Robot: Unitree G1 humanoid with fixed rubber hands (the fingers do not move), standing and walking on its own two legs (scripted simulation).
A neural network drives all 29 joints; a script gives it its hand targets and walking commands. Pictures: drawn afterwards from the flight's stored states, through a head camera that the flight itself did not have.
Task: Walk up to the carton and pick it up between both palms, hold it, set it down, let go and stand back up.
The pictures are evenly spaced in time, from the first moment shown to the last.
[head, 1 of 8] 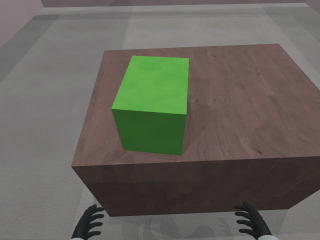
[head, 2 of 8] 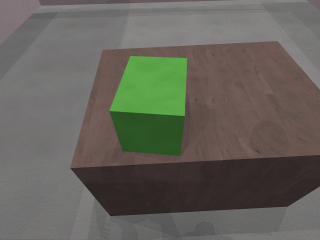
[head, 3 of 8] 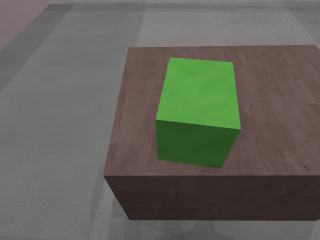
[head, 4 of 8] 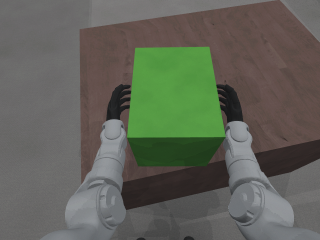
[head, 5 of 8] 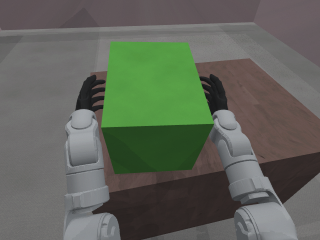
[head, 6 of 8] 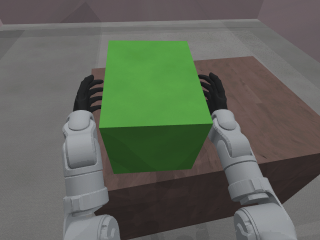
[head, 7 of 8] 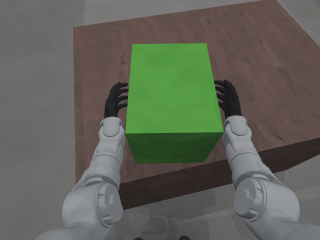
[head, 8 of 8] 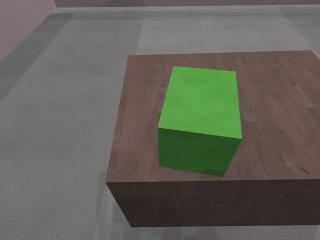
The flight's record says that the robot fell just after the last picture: no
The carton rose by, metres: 0.18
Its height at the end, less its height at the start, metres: +0.00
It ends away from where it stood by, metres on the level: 0.01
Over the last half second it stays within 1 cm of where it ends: yes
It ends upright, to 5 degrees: yes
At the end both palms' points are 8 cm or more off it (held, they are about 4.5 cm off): yes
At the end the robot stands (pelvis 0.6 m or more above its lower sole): yes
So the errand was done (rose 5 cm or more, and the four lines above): yes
